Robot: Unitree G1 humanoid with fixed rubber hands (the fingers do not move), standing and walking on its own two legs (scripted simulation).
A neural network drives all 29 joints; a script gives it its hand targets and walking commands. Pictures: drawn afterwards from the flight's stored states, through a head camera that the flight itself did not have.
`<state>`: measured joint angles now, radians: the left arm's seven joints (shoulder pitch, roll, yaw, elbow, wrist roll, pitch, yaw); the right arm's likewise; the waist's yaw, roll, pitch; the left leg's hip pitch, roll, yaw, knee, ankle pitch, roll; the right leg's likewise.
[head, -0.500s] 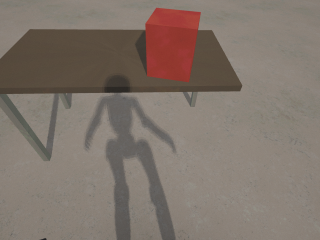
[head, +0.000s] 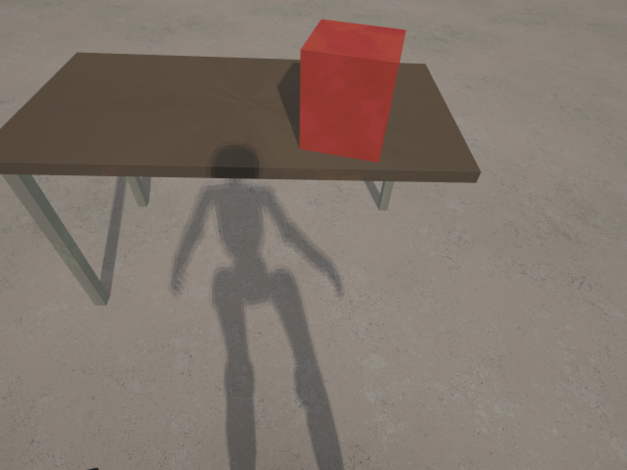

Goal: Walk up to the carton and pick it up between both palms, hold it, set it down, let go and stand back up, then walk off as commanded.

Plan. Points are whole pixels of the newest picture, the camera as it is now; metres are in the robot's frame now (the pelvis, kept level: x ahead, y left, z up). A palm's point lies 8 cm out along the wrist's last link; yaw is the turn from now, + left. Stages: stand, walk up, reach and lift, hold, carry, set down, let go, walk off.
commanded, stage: stand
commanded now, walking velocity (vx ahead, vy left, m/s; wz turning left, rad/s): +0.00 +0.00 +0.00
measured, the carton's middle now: (350, 91) +0.97 -0.07 +0.02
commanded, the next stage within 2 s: none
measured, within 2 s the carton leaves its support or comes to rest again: neither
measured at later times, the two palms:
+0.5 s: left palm out of the picture +0.07 +0.31 -0.10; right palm out of the picture +0.09 -0.32 -0.11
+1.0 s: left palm out of the picture +0.08 +0.32 -0.11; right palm out of the picture +0.11 -0.32 -0.10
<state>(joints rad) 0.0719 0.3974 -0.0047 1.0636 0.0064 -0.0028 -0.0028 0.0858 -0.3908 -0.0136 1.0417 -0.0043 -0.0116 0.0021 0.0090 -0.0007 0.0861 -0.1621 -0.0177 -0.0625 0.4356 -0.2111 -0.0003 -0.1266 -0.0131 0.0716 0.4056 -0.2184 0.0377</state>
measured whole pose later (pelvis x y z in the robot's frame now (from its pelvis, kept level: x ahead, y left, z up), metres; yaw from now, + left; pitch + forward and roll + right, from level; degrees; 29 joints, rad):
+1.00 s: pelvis +0.01 +0.00 +0.01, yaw +1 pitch -2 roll +0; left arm 0.08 0.40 0.00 1.13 0.01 0.00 0.00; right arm 0.08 -0.41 -0.02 1.10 -0.01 -0.01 0.00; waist 0.01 0.01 0.07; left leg -0.13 -0.02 -0.08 0.35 -0.17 0.00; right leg -0.10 -0.02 0.06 0.32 -0.19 0.04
